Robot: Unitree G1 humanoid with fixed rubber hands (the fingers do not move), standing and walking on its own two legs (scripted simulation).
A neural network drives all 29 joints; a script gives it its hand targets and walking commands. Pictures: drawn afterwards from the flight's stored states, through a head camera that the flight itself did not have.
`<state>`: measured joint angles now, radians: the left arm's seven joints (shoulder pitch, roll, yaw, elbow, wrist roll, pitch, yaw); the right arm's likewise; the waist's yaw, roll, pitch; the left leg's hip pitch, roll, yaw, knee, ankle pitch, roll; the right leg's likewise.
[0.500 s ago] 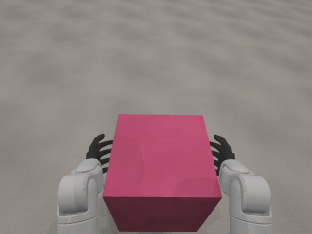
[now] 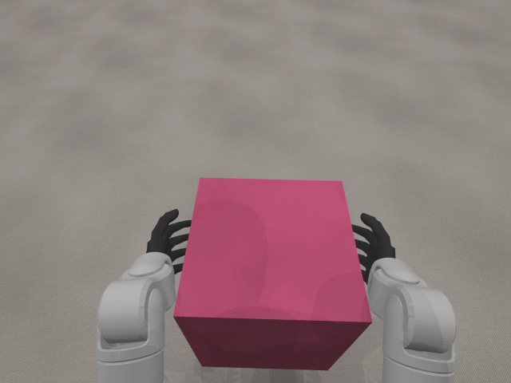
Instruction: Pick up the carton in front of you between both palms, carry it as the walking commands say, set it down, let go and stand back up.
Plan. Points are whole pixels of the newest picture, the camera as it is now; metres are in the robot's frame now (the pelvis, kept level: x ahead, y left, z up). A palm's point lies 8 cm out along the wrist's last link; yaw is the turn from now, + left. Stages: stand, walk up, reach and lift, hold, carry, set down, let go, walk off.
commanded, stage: carry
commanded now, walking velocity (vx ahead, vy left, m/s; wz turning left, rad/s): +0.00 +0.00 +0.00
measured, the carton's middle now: (267, 279) +0.27 +0.00 +0.02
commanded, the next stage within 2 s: none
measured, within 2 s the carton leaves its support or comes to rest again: neither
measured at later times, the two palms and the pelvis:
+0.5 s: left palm (160, 207) +0.35 +0.17 +0.10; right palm (351, 207) +0.35 -0.13 +0.09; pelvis +0.10 +0.02 +0.00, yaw -1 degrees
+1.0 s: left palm (153, 222) +0.33 +0.17 +0.09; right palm (351, 223) +0.32 -0.13 +0.09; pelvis +0.07 +0.02 +0.00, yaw -1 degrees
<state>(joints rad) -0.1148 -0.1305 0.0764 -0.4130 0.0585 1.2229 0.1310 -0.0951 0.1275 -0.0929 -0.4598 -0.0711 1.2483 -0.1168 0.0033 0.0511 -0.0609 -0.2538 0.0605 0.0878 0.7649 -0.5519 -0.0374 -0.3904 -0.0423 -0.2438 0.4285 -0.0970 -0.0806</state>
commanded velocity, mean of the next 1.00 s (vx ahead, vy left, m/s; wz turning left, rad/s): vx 0.00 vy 0.00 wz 0.00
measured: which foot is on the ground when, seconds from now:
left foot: up 0.00-0.08, down 0.10-1.00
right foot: down 0.00-1.00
